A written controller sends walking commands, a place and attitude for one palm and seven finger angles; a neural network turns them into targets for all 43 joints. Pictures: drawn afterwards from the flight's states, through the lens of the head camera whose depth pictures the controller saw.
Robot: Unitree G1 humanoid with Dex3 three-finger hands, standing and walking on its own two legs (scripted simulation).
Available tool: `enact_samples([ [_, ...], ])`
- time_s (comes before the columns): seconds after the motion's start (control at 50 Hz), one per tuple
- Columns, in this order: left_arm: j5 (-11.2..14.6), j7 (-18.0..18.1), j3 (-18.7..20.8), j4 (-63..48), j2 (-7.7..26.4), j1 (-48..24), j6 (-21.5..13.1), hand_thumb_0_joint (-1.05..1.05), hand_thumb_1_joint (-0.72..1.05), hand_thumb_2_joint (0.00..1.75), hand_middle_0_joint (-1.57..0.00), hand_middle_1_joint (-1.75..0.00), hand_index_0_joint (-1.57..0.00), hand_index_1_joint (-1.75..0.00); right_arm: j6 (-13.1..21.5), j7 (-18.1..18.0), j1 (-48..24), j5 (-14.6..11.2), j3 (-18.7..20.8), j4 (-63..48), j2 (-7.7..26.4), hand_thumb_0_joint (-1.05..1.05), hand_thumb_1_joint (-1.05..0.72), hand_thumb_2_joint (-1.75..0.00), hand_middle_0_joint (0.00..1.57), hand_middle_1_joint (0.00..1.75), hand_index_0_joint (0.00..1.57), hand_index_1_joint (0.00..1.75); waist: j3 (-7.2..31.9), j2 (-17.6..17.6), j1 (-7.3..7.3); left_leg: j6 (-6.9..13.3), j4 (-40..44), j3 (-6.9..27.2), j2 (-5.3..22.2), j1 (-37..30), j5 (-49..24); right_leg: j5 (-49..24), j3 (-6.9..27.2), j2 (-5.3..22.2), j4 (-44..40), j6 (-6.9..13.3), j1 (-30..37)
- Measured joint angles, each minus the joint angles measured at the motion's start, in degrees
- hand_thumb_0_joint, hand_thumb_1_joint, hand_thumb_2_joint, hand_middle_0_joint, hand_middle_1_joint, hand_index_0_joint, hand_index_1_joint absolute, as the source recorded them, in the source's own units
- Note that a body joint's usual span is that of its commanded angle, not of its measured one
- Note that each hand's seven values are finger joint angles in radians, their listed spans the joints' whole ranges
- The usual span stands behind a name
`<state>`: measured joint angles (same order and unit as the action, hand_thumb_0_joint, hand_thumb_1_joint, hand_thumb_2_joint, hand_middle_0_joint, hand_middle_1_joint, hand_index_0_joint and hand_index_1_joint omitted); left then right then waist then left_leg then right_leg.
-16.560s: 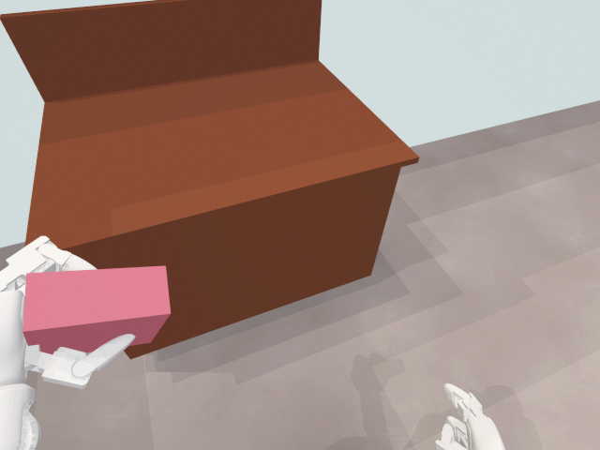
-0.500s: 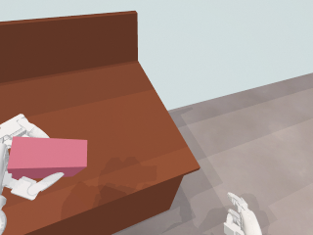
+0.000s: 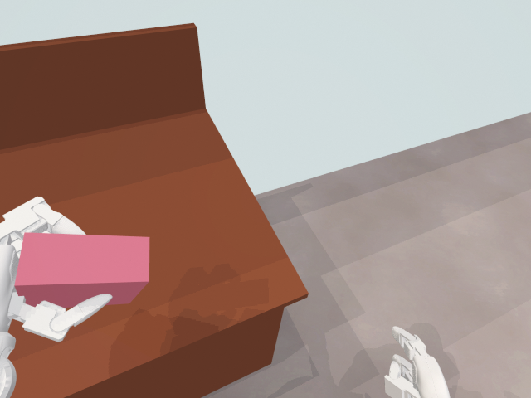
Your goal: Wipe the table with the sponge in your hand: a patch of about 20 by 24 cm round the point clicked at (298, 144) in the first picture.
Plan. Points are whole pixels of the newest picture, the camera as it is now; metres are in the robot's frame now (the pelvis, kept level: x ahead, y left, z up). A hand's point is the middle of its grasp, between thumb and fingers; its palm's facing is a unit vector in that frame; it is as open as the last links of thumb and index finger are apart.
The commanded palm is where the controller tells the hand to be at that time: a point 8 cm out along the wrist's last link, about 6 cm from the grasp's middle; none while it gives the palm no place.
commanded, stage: shuffle to correct the standing spot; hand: left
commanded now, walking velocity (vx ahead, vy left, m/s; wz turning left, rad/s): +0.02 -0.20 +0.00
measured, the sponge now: (103, 273) +0.23 +0.21 +0.13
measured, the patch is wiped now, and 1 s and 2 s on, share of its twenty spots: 0.00 0.00 0.00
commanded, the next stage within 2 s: come to a stop and stand still in 0.08 s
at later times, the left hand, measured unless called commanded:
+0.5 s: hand (66, 285) +0.20 +0.23 +0.15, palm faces +0.32 -0.83 -0.46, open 9.5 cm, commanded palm +0.15 +0.27 +0.17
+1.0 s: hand out of the picture +0.16 +0.35 +0.17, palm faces +0.48 -0.80 -0.37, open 9.5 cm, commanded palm +0.09 +0.35 +0.17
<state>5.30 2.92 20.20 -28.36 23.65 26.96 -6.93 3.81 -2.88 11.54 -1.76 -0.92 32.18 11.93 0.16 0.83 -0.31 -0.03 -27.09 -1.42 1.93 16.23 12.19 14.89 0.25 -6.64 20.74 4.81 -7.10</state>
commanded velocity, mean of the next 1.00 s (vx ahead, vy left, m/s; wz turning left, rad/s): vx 0.00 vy -0.01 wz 0.00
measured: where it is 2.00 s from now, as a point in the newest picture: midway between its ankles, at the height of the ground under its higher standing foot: outside the picture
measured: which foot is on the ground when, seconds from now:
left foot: down 0.00-1.00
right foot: down 0.00-1.00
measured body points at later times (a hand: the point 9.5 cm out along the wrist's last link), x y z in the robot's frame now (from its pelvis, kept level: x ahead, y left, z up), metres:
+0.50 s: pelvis +0.00 -0.02 +0.00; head +0.00 -0.02 +0.45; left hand +0.18 +0.27 +0.18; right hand +0.18 -0.25 -0.08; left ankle +0.02 +0.12 -0.74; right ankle -0.05 -0.07 -0.74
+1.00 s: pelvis -0.06 +0.07 +0.00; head -0.04 +0.10 +0.45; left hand +0.13 +0.39 +0.19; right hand +0.13 -0.14 -0.07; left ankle +0.02 +0.12 -0.74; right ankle -0.06 -0.06 -0.74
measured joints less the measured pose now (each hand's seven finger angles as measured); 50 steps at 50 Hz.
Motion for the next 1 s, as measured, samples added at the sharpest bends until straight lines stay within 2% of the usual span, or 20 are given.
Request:
enact_samples([
  [0.22,0.5,0.0,-1.1,0.2,-0.9,0.0,1.4,-0.01,-0.44,1.02,-0.79,-1.38,-0.80,-1.37,-2.1,-0.2,-0.5,-0.3,0.7,0.2,0.6,0.02,-0.91,-0.90,0.20,0.30,0.20,0.30,0.1,-0.3,-0.10,-1.5,-3.5,1.0,2.1,0.1,2.3,1.3,-0.7,-2.2,1.4,1.4,0.9],
  [0.4,-0.1,0.8,-1.7,1.0,-1.6,1.6,0.3,-0.01,-0.44,1.02,-0.79,-1.38,-0.80,-1.37,-2.5,-0.3,-0.6,-0.4,0.7,0.9,1.6,0.02,-0.91,-0.90,0.20,0.30,0.20,0.30,-0.2,-1.9,0.03,0.2,-2.3,1.4,1.6,-0.9,1.2,0.4,-1.1,-1.8,-0.1,0.4,2.2],
  [0.48,-0.3,0.9,-2.0,2.6,-1.7,1.5,0.1,-0.01,-0.44,1.02,-0.79,-1.38,-0.80,-1.37,-2.7,-0.6,-0.6,-0.5,0.7,1.5,1.9,0.02,-0.91,-0.90,0.20,0.30,0.20,0.30,-0.4,-2.7,0.76,0.5,-1.3,1.5,1.1,-1.4,0.7,0.0,-1.3,-1.3,-0.6,0.2,2.5],
  [0.5,-2.3,-0.4,-1.6,3.7,0.0,-1.5,0.2,-0.01,-0.44,1.02,-0.79,-1.38,-0.80,-1.37,-1.4,-0.6,0.2,-0.2,1.4,1.4,1.6,0.02,-0.91,-0.90,0.20,0.30,0.20,0.30,-1.0,-2.6,2.00,0.4,-1.3,1.1,1.3,-1.2,0.4,-0.2,-1.5,-1.3,-0.8,-0.6,2.5],
  [0.52,-3.3,-1.3,-0.6,6.6,2.3,-6.0,-1.4,-0.01,-0.44,1.02,-0.80,-1.37,-0.80,-1.37,0.0,-0.6,0.8,0.1,1.9,1.6,1.1,0.02,-0.91,-0.90,0.20,0.30,0.20,0.30,-1.8,-2.0,3.20,0.6,-0.4,0.7,1.2,-1.1,-1.5,-0.5,-1.8,-1.0,-0.3,-1.6,1.7],
  [0.56,-2.9,-0.6,2.8,11.9,4.7,-12.4,-3.4,-0.01,-0.44,1.02,-0.80,-1.37,-0.80,-1.37,0.9,0.1,-0.1,0.0,1.6,1.8,0.6,0.02,-0.91,-0.90,0.20,0.30,0.20,0.30,-3.6,-0.8,4.27,0.5,1.1,-0.1,1.0,-1.1,-2.9,-1.1,-1.6,-0.5,1.5,-2.8,0.0],
  [0.6,-2.3,1.2,5.5,13.8,3.8,-14.5,-2.8,-0.01,-0.44,1.02,-0.80,-1.37,-0.80,-1.37,1.2,1.1,-1.3,-0.1,1.5,0.8,0.8,0.02,-0.91,-0.90,0.20,0.30,0.20,0.30,-5.0,-0.8,3.86,0.4,1.3,-1.1,0.7,-0.8,-3.1,-0.8,-0.9,-0.1,3.6,-3.4,-1.7],
  [0.64,-2.0,2.2,5.5,11.9,1.2,-13.1,-2.1,-0.01,-0.44,1.02,-0.79,-1.38,-0.79,-1.38,1.5,2.2,-1.8,-0.2,1.8,-0.3,1.4,0.02,-0.91,-0.90,0.20,0.30,0.20,0.30,-5.5,-1.2,2.73,0.3,0.4,-1.5,0.2,0.0,-2.8,0.0,-0.5,0.5,4.8,-2.9,-2.5],
  [0.72,-2.4,1.7,-1.4,3.6,-4.5,-4.7,-2.6,-0.01,-0.44,1.02,-0.79,-1.38,-0.79,-1.38,1.9,2.7,-1.5,0.0,2.1,-0.7,1.6,0.02,-0.91,-0.90,0.20,0.30,0.20,0.30,-5.0,-1.6,0.95,1.5,-1.1,-2.0,-0.6,0.9,-2.4,-0.1,-0.2,1.3,5.4,-1.5,-2.9],
  [0.76,-2.6,0.8,-4.4,0.8,-4.6,-0.6,-3.5,-0.01,-0.44,1.02,-0.79,-1.38,-0.79,-1.38,2.0,2.1,-0.8,0.4,1.8,-0.3,1.1,0.02,-0.91,-0.90,0.20,0.30,0.20,0.30,-4.2,-0.7,0.52,2.1,-1.4,-2.0,-1.0,1.1,-2.4,-0.3,-0.3,1.7,5.2,-1.9,-2.9],
  [0.8,-2.6,0.4,-5.0,-0.5,-3.0,1.8,-4.2,-0.01,-0.44,1.02,-0.79,-1.38,-0.79,-1.38,1.9,1.2,0.2,0.7,1.4,-0.1,0.3,0.02,-0.91,-0.90,0.20,0.30,0.20,0.30,-3.5,0.3,0.37,2.6,-1.5,-1.9,-1.5,1.2,-2.4,-0.4,-0.5,2.2,5.0,-2.3,-2.7],
  [0.86,-2.7,0.7,-2.6,0.3,0.0,1.3,-4.7,-0.01,-0.44,1.02,-0.80,-1.37,-0.80,-1.37,2.1,0.1,1.7,0.9,0.7,0.2,-0.6,0.02,-0.91,-0.90,0.20,0.30,0.20,0.30,-2.8,1.4,1.13,3.5,-1.1,-1.7,-2.3,1.2,-2.7,-0.7,-0.7,2.9,4.4,-3.1,-2.4],
  [0.92,-3.3,1.8,1.1,2.9,1.6,-3.2,-4.9,-0.01,-0.45,1.02,-0.80,-1.37,-0.80,-1.37,3.1,-0.3,2.2,1.1,0.0,0.6,-1.1,0.02,-0.91,-0.90,0.20,0.30,0.20,0.30,-3.0,2.0,2.34,4.4,0.3,-2.0,-3.4,1.1,-3.6,1.4,-0.5,3.9,5.5,-3.8,-3.3],
  [1.0,-4.1,3.0,3.3,4.2,-0.1,-9.1,-4.8,-0.01,-0.44,1.02,-0.80,-1.37,-0.80,-1.37,4.9,0.6,1.7,1.4,-0.5,0.7,-1.5,0.02,-0.91,-0.90,0.20,0.30,0.20,0.30,-3.7,1.7,3.12,5.3,2.5,-2.4,-5.0,1.1,-5.3,3.1,0.3,5.3,7.4,-3.6,-4.2],
])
